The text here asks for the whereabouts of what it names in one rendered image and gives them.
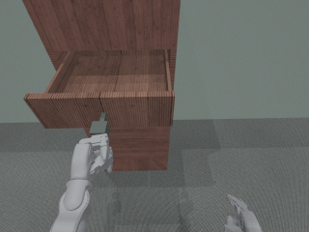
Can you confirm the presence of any cabinet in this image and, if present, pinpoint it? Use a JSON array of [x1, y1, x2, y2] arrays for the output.
[[22, 0, 181, 171]]

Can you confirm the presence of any handle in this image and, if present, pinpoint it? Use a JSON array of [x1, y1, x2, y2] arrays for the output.
[[89, 112, 110, 137]]

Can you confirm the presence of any left robot forearm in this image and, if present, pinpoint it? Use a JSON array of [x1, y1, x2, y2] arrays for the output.
[[49, 178, 94, 232]]

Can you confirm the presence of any drawer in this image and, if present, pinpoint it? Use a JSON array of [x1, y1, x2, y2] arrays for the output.
[[23, 49, 175, 129]]

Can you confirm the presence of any robot right hand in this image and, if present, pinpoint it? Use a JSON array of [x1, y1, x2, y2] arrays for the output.
[[224, 194, 263, 232]]

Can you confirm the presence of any robot left hand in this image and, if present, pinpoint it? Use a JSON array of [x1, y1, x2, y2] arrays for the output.
[[70, 133, 114, 183]]

